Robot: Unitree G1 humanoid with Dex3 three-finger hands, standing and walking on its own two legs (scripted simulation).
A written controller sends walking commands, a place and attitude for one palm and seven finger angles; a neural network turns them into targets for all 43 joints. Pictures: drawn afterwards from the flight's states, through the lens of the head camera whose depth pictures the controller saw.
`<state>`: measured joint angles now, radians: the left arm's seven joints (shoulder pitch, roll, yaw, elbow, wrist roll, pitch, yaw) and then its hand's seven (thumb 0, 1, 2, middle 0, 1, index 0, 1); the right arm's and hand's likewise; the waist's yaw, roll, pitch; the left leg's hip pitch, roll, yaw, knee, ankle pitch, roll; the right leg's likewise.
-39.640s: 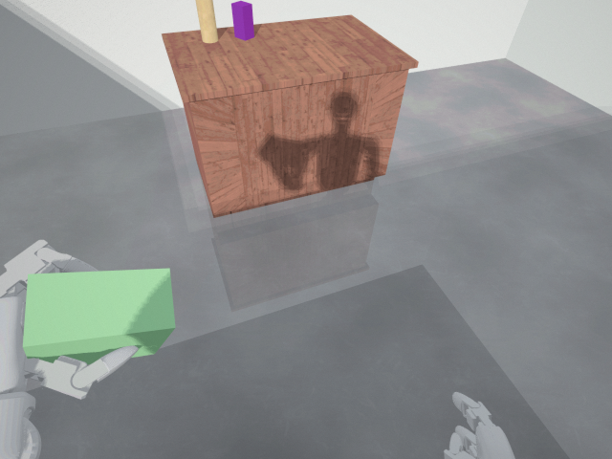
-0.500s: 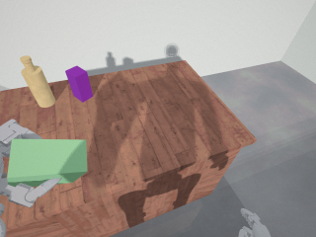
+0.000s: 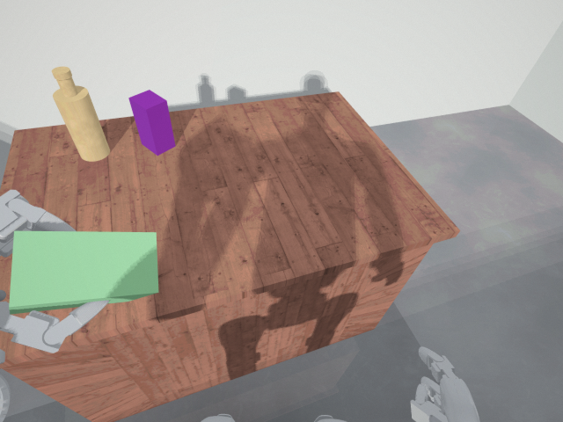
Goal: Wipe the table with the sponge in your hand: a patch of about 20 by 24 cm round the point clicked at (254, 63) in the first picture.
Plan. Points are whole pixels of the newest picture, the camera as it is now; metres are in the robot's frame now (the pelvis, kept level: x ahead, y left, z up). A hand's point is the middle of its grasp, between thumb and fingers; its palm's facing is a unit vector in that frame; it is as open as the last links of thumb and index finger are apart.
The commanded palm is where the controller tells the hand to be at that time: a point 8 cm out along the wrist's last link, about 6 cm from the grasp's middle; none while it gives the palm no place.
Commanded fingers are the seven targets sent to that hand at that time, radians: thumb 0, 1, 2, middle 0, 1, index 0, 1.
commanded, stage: step back with the hand held close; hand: left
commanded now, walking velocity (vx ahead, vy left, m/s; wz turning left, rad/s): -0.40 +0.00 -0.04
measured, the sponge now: (102, 272) +0.23 +0.21 +0.16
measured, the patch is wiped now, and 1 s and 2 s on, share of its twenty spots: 1.00 1.00 1.00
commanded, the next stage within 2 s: stop stepping back and stand still in 0.64 s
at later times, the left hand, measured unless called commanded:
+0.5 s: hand (25, 335) +0.15 +0.23 +0.19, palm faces +0.46 -0.83 -0.32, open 9.8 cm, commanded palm +0.10 +0.25 +0.20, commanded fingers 0.00 0.10 1.30 -1.20 -1.60 -1.20 -1.60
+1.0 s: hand out of the picture +0.01 +0.22 +0.19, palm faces +0.31 -0.90 -0.32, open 9.9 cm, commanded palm -0.04 +0.26 +0.20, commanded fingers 0.00 0.10 1.30 -1.20 -1.60 -1.20 -1.60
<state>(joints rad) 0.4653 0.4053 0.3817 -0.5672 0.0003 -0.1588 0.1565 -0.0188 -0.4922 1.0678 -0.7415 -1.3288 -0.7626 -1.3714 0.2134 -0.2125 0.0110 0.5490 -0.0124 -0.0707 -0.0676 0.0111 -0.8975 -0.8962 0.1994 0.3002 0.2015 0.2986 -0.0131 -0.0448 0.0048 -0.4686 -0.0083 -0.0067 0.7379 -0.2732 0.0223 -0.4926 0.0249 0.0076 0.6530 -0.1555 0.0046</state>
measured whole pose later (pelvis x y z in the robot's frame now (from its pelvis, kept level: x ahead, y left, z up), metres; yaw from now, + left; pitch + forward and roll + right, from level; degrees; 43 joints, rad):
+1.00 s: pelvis -0.22 -0.01 +0.02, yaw -4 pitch +0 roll -1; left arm 0.52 0.39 0.34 -0.60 -0.03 -0.12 0.15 -0.02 -0.49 1.07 -0.74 -1.33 -0.76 -1.37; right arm 0.24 -0.18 0.01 0.59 0.03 -0.12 -0.02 0.01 -0.90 -0.90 0.20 0.30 0.20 0.30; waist -0.04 -0.09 -0.04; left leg -0.33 0.02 0.06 0.58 -0.25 0.03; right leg -0.52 0.02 -0.01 0.99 -0.32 0.02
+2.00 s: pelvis -0.33 -0.03 +0.02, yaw -1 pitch -2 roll -1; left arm 0.48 0.40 0.35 -0.49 -0.04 -0.12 0.16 -0.02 -0.49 1.07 -0.74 -1.33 -0.76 -1.37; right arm 0.26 -0.19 0.03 0.64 0.01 -0.14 -0.06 0.01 -0.90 -0.90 0.20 0.30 0.20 0.30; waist -0.03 -0.02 -0.05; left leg -0.27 0.03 0.04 0.61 -0.31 0.01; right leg -0.35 0.01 -0.04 0.69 -0.36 0.01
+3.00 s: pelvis -0.32 -0.01 +0.03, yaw -2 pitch -1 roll -1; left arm 0.47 0.33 0.29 -0.42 -0.04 -0.13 0.16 -0.02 -0.49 1.07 -0.74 -1.33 -0.76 -1.37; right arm 0.20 -0.21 0.02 0.63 0.00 -0.10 -0.07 0.01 -0.90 -0.90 0.20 0.30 0.20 0.30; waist 0.00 -0.01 -0.03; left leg -0.21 0.01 0.06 0.47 -0.26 0.03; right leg -0.23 0.00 -0.02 0.40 -0.16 0.01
